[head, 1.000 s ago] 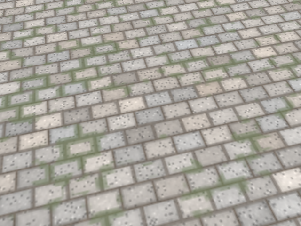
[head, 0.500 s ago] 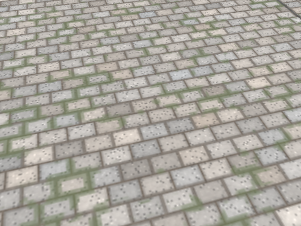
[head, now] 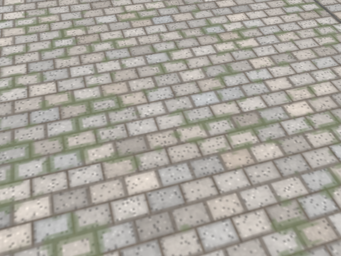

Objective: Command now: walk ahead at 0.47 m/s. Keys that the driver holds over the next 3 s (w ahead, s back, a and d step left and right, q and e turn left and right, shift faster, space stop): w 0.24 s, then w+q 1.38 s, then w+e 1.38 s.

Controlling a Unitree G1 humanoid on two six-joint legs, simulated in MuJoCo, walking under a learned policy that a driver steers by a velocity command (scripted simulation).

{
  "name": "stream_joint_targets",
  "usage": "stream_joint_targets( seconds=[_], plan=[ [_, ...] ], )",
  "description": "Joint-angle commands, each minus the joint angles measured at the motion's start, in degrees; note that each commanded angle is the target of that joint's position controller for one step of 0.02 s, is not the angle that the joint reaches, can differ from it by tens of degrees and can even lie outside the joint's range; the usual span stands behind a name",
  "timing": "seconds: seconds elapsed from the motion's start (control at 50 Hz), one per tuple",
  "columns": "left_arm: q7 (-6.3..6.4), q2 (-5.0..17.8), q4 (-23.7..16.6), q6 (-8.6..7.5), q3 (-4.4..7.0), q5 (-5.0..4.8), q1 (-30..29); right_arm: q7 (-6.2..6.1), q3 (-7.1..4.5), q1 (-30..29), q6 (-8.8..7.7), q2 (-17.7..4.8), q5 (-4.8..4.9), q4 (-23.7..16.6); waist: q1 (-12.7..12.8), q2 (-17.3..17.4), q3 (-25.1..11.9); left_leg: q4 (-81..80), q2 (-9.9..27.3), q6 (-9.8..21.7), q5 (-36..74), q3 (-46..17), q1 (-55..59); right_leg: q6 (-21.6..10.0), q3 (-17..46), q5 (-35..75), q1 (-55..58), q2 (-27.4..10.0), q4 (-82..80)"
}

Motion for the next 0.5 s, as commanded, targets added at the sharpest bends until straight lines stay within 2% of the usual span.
stream_joint_targets(
  seconds=[0.02, 0.08, 0.12, 0.14, 0.16, 0.18, 0.2, 0.22, 0.24, 0.26, 0.28, 0.3, 0.32, 0.36, 0.4, 0.5],
  plan=[
    [-0.24, 1.06, -4.84, -0.42, -0.24, -0.42, -7.38, -0.43, -0.99, 4.35, -0.66, -7.29, 0.07, -0.78, -0.8, 6.26, 6.83, -4.98, 14.01, 4.24, 30.65, -6.24, -5.0, 0.18, -3.22, 4.68, -0.38, 2.07, -9.75],
    [-0.06, 1.87, -6.4, -0.67, -0.17, -0.45, -10.07, -0.85, -1.21, 4.99, -0.75, -8.15, -0.16, -0.2, -0.86, 6.14, 6.72, -3.92, 15.94, 4.7, 35.57, -6.0, -0.51, -1.75, -3.62, 4.64, 1.56, 3.03, -15.29],
    [0.35, 2.94, -6.32, -1.1, 0.34, -0.41, -7.8, -1.06, -1.42, 3.19, -0.86, -8.97, -0.39, -0.38, 1.09, 6.03, 4.89, 0.52, 16.75, 4.39, 47.12, -4.92, 2.42, -3.93, -3.98, 1.52, 5.88, 4.69, -17.39],
    [0.73, 3.74, -5.4, -1.34, 0.8, -0.39, -4.37, -1.2, -1.61, 2.27, -0.85, -9.63, -0.55, -0.47, 2.72, 6.51, 2.74, 5.01, 16.94, 3.95, 54.96, -4.41, 3.64, -5.07, -4.28, -1.08, 9.91, 6.14, -17.73],
    [1.16, 4.87, -3.49, -1.68, 1.47, -0.42, 1.77, -1.24, -1.8, 1.61, -0.62, -10.18, -0.83, -0.51, 5.19, 6.59, -0.62, 12.45, 16.6, 3.51, 59.69, -3.96, 4.31, -6.19, -4.37, -3.19, 15.8, 7.71, -18.87],
    [1.61, 5.82, -0.46, -2.18, 2.21, -0.18, 10.75, -1.09, -1.93, 0.48, -0.28, -10.63, -0.58, -0.74, 9.04, 5.38, -4.91, 23.3, 15.0, 2.71, 56.69, -2.71, 1.26, -7.32, -4.39, -1.18, 26.22, 8.26, -23.26],
    [2.2, 9.49, 1.61, -2.56, 3.39, 1.23, 19.84, -0.69, -1.46, 0.55, -0.26, -9.23, -0.01, -1.99, 11.93, 1.74, -10.59, 38.97, 12.52, 2.04, 39.85, -1.46, -9.84, -9.9, 5.9, -7.86, 40.26, -1.09, -24.76],
    [1.96, 14.37, 1.54, -2.45, 4.56, 2.35, 22.56, 0.21, -0.38, 7.13, -0.02, -2.58, 2.05, -3.23, 7.97, -10.43, -17.04, 62.48, 1.41, -0.43, -5.67, 0.59, -30.96, -18.49, 36.21, -15.34, 54.67, -18.66, -30.41],
    [1.25, 12.19, 1.11, -1.72, 4.16, -0.02, 17.1, 0.16, -1.98, 3.47, 0.15, -8.78, 0.8, -3.2, 7.15, -3.5, -15.26, 68.03, 1.7, 0.75, -10.95, -7.06, -36.72, -18.56, 43.27, -21.9, 49.99, -17.71, -37.06],
    [1.14, 9.21, -0.34, -1.81, 3.21, -0.71, 10.02, 0.25, -2.28, -1.55, 0.1, -9.27, 0.51, -5.17, 4.51, -1.63, -5.9, 66.35, 5.25, 1.15, -5.76, -7.34, -39.21, -16.27, 32.6, -23.06, 40.97, -16.59, -38.53],
    [0.9, 5.73, -0.72, -2.44, 2.25, -0.52, 7.12, 0.41, -2.18, -4.08, -0.05, -8.58, 0.37, -5.64, 3.46, 1.65, -1.78, 63.0, 7.29, 1.18, -2.42, -7.24, -37.44, -14.18, 26.11, -17.22, 33.71, -14.33, -40.88],
    [1.13, 3.87, -0.14, -3.06, 1.61, -0.3, 6.76, 0.5, -2.25, -4.12, 0.48, -7.39, -0.03, -5.34, 1.71, 1.94, 0.45, 59.87, 8.68, 0.95, -1.12, -7.34, -34.62, -11.6, 20.25, -11.52, 28.83, -11.94, -41.92],
    [1.55, 2.21, 0.98, -3.6, 0.96, -0.32, 7.73, 0.84, -2.11, -2.69, 1.36, -6.16, -0.79, -5.04, 0.15, 0.87, 0.99, 57.34, 9.55, 0.29, -0.49, -7.47, -31.48, -9.69, 15.43, -7.14, 25.28, -9.98, -42.69],
    [1.9, 2.93, 2.3, -4.67, 0.9, -0.34, 10.94, 1.46, -2.11, -1.94, 2.74, -4.87, -1.11, -4.94, -0.66, 0.1, 1.07, 55.54, 9.75, -0.46, 0.53, -6.91, -30.47, -8.71, 10.44, -1.77, 23.81, -9.01, -43.46],
    [1.97, 4.84, 2.66, -5.25, 1.2, -0.4, 12.64, 1.85, -2.24, -5.77, 3.68, -5.14, -1.03, -6.64, -0.73, -0.47, 2.44, 53.38, 10.58, -1.06, 3.72, -6.42, -34.67, -7.99, 6.67, -0.33, 24.29, -8.71, -44.96],
    [2.2, 4.73, 2.91, -5.34, 0.78, -0.43, 16.72, 2.47, -2.21, -16.7, 3.84, -5.63, -0.38, -10.77, 1.43, -0.82, 4.39, 42.38, 10.64, -2.27, 13.52, -4.22, -42.49, -5.2, -1.26, 8.63, 29.3, -6.84, -45.2]
  ],
)
Next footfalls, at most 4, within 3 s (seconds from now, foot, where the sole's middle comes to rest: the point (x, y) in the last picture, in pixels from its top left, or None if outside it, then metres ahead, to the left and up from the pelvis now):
0.20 right None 0.28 -0.09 -0.78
0.76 left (145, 245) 0.54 0.09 -0.78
1.30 right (147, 165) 0.92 0.10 -0.78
1.82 left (74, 161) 0.94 0.44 -0.78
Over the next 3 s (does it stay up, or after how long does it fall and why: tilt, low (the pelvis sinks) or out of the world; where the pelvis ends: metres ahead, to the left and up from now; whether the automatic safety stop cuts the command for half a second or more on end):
stays up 1.43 0.60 -0.02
